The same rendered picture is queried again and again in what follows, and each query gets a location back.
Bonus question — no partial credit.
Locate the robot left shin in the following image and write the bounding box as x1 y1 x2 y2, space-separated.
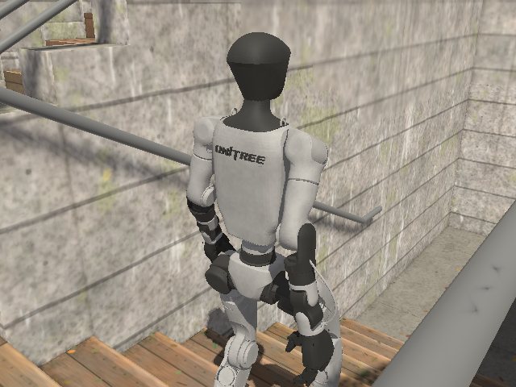
214 335 252 387

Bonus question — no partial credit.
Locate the left robot hand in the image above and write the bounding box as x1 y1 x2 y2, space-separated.
202 233 236 263

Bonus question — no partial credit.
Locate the left robot upper arm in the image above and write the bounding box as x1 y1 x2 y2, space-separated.
186 115 230 207

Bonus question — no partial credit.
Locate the right robot upper arm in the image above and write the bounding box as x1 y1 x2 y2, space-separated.
276 127 328 252

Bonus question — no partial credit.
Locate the right robot hand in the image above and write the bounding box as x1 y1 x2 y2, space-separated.
285 329 335 387

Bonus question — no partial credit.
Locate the robot right forearm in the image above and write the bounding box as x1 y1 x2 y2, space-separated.
284 223 325 336

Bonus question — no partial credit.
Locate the humanoid robot head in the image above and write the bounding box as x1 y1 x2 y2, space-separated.
223 32 291 132

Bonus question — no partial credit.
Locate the robot left forearm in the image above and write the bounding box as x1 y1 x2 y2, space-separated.
186 190 223 244

